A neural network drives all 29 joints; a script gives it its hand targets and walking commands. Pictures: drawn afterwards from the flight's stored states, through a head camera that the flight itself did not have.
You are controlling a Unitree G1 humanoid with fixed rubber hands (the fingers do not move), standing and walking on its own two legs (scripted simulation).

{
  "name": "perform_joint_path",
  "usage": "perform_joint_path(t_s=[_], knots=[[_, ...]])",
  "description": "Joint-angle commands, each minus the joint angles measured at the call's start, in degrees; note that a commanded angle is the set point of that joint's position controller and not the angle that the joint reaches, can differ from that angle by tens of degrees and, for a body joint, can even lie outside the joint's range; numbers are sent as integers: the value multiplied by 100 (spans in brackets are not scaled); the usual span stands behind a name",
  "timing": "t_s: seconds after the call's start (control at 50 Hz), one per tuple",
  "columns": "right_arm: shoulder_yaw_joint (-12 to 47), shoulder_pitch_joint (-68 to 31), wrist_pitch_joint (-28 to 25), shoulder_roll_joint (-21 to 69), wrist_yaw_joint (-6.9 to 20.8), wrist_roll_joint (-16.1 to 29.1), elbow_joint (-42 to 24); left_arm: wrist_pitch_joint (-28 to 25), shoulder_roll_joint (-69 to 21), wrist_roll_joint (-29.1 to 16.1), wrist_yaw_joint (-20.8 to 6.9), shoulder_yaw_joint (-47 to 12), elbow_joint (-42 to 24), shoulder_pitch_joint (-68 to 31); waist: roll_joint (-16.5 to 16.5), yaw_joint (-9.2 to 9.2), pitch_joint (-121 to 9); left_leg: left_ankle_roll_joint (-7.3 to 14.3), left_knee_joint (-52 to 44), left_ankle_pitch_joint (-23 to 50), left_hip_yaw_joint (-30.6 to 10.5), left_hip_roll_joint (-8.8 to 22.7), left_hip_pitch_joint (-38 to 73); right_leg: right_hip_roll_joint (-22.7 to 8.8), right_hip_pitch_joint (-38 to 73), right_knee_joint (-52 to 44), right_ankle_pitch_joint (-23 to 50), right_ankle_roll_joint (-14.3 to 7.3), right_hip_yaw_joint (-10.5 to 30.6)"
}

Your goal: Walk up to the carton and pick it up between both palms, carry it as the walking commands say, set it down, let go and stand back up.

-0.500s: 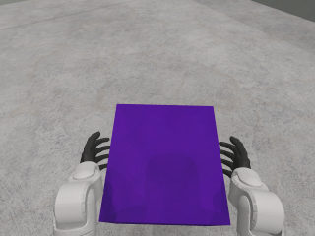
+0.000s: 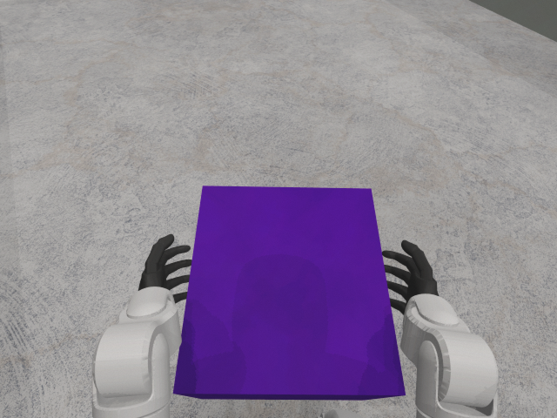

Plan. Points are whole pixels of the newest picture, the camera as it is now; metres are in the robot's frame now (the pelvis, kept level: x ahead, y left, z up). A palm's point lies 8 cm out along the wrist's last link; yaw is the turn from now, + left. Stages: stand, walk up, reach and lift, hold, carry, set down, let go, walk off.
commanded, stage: carry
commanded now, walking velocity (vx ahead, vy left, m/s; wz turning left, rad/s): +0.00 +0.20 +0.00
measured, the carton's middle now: (285, 295) +0.29 +0.01 +0.00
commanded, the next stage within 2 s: none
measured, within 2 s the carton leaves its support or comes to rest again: neither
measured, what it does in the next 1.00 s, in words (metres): steps to the left: right foot, then left foot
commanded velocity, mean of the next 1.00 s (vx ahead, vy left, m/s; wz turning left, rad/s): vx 0.32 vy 0.20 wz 0.00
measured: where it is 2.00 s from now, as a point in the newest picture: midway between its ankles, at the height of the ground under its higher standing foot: (145, 268)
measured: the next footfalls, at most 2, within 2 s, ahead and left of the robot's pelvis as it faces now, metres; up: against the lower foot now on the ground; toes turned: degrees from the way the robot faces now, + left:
right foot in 0.16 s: +0.02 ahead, -0.04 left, +0.00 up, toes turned -10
left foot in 0.50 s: +0.03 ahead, +0.29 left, +0.00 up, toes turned +5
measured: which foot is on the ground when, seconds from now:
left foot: down 0.00-0.16, up 0.18-0.48, down 0.50-0.88, up 0.90-1.00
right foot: up 0.00-0.14, down 0.16-0.50, up 0.52-0.84, down 0.86-1.00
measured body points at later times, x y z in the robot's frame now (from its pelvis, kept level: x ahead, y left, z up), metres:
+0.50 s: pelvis -0.03 +0.15 +0.00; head -0.03 +0.15 +0.45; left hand +0.23 +0.31 +0.09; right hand +0.23 -0.01 +0.09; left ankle -0.02 +0.29 -0.74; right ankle -0.02 -0.03 -0.73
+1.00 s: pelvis +0.11 +0.27 +0.01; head +0.08 +0.27 +0.46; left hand +0.36 +0.43 +0.09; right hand +0.35 +0.10 +0.09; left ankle +0.06 +0.36 -0.69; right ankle +0.07 +0.17 -0.73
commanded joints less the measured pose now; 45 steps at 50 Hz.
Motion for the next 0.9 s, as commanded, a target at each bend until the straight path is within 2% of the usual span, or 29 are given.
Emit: perform_joint_path(t_s=[0.0,0.04,0.08,0.1,0.12,0.14,0.16,0.18,0.2,0.22,0.24,0.28,0.36,0.42,0.44,0.46,0.48,0.5,0.52,0.56,0.6,0.64,0.7,0.74,0.78,0.82,0.84,0.86,0.88], knots=[[3692,-2155,-222,5518,1438,2239,-756,-253,-5637,-2540,-1636,-4324,-833,-2743,1127,-177,-1925,978,-604,2568,-968,1203,1753,126,-70,-312,49,-89,-42],[3735,-2048,-181,5382,1396,2218,-756,-207,-5495,-2442,-1615,-4193,-689,-2466,1077,-173,-1943,1075,-668,2213,-1138,1261,1602,173,339,-1131,85,-219,-94],[3778,-1990,-128,5272,1372,2200,-745,-158,-5383,-2353,-1618,-4058,-549,-2237,1024,-152,-1969,1017,-698,2010,-1205,1212,1504,209,874,-2333,369,-341,-209],[3789,-1959,-98,5219,1367,2193,-715,-138,-5351,-2306,-1622,-3983,-478,-2125,910,-103,-1987,885,-613,1879,-1125,1094,1473,224,1231,-3172,821,-362,-331],[3787,-1949,-69,5158,1367,2183,-642,-124,-5325,-2253,-1632,-3906,-397,-2050,756,-51,-2053,629,-473,1737,-993,991,1121,-11,1944,-3968,1569,-362,-322],[3776,-1997,-46,5107,1368,2169,-578,-120,-5278,-2218,-1643,-3814,-348,-2016,259,-18,-1964,221,-150,1375,-899,797,182,-639,2836,-4332,1918,-441,358],[3832,-2155,-15,5006,1349,2153,-705,-148,-5177,-2191,-1652,-3696,-244,-1958,-1198,-5,-1872,-302,769,-139,-558,219,-1237,-2280,3478,-4447,2871,-1125,2433],[3924,-2472,-5,4998,1333,2173,-805,-164,-5307,-2244,-1652,-3622,-182,-2038,-1608,3,-1600,-384,1907,-1765,-494,53,-1612,-3002,2943,-4666,3288,-1754,2960],[4003,-2534,-5,5212,1344,2229,-755,-168,-5393,-2310,-1671,-3651,-293,-2174,-910,-45,-1359,-423,2582,-1660,-782,90,-1639,-2744,2673,-4614,2949,-1692,2575],[4059,-2656,-2,5297,1370,2318,-743,-180,-5396,-2294,-1694,-3645,-322,-2230,-390,-44,-1225,-480,2925,-1263,-897,166,-1534,-2407,2405,-4599,2250,-1443,2045],[4093,-2746,-14,5360,1398,2369,-774,-201,-5442,-2306,-1707,-3657,-353,-2286,-306,-65,-1060,-553,2836,-875,-797,232,-1459,-2072,2205,-4559,2163,-1171,1508],[4127,-2791,-50,5472,1407,2414,-773,-245,-5414,-2322,-1698,-3681,-458,-2415,-717,-85,-1041,-648,2432,-697,-509,106,-1284,-1664,2296,-4333,2842,-938,946],[4098,-2531,-3,5421,1341,2388,-656,-211,-5151,-2246,-1635,-3661,-572,-2256,-1077,-47,-1244,-610,1586,-918,-127,6,-744,-1668,2361,-4036,3805,-888,661],[4042,-2508,40,5335,1355,2377,-575,-166,-5099,-2179,-1609,-3713,-517,-2138,-1313,-34,-1361,-497,9,-579,272,-209,370,-1455,2176,-4551,1629,-672,432],[3998,-2458,43,5332,1368,2358,-514,-162,-5091,-2175,-1605,-3756,-523,-2169,-1199,-74,-1457,-446,-633,-397,459,-305,1032,-1294,1934,-4435,850,-565,293],[3937,-2380,45,5307,1377,2336,-449,-151,-5058,-2163,-1604,-3802,-530,-2203,-766,-76,-1598,-410,-1057,-600,410,-306,1664,-1000,1674,-4078,118,-450,95],[3875,-2380,51,5219,1374,2316,-476,-134,-5059,-2162,-1596,-3862,-549,-2280,157,-125,-1696,-221,-1787,-1347,-679,462,2090,-563,1266,-3111,-91,-272,-342],[3808,-2290,45,5161,1376,2274,-531,-93,-5080,-2164,-1598,-3971,-649,-2455,1678,-294,-1474,286,-2419,-2574,-2470,1619,2447,159,-162,-2108,-461,37,-877],[3704,-2318,25,5200,1405,2213,-514,-65,-5145,-2218,-1635,-4074,-633,-2659,1898,-302,-1035,623,-2648,-2839,-2730,1811,2024,64,-475,-1594,-479,-114,-330],[3700,-2464,-38,5324,1417,2143,-639,-72,-5425,-2383,-1714,-4239,-626,-2888,1350,-190,-828,644,-2460,-2309,-2007,1493,1585,-84,-302,-1134,177,-188,-51],[3752,-2506,-111,5485,1431,2217,-816,-130,-5600,-2533,-1728,-4359,-744,-3011,1105,-156,-1257,573,-2130,-1284,-1288,1217,2045,-79,-110,-1481,641,-186,-102],[3702,-2332,-83,5349,1406,2202,-721,-114,-5465,-2498,-1682,-4312,-656,-2874,1136,-189,-1340,719,-2084,-1010,-1196,1174,2232,45,17,-1886,576,-187,-206],[3695,-2138,0,5092,1386,2157,-604,-39,-5242,-2317,-1630,-4080,-386,-2502,1093,-220,-1172,953,-2269,-1432,-1393,1302,2097,150,256,-2492,418,-249,-327],[3764,-2182,43,5025,1388,2185,-631,-6,-5177,-2233,-1616,-3946,-276,-2402,960,-251,-1076,1002,-2319,-1419,-1445,1339,2032,218,478,-2892,561,-299,-410],[3852,-2295,79,4997,1390,2234,-683,10,-5169,-2167,-1610,-3833,-184,-2347,702,-237,-1042,930,-2118,-1105,-1296,1247,1972,270,892,-3476,954,-349,-539],[3909,-2376,118,4939,1387,2286,-698,17,-5200,-2107,-1595,-3722,-120,-2303,419,-160,-1242,616,-1470,-757,-938,1024,1328,152,2253,-4076,1580,-407,-602],[3934,-2515,146,4885,1390,2294,-721,19,-5193,-2081,-1574,-3631,-29,-2111,196,-24,-1428,320,-838,-330,-654,818,379,-169,3475,-4135,1433,-557,-203],[3958,-2617,182,4844,1393,2291,-702,18,-5122,-2038,-1546,-3535,14,-2007,-510,80,-1407,-98,312,237,-135,394,-718,-1141,4287,-4708,532,-885,1093],[4005,-2729,216,4730,1389,2283,-744,2,-5044,-1970,-1498,-3434,167,-1934,-1338,91,-1143,-464,1420,-646,0,-57,-2083,-2501,4550,-5258,-549,-1730,3375]])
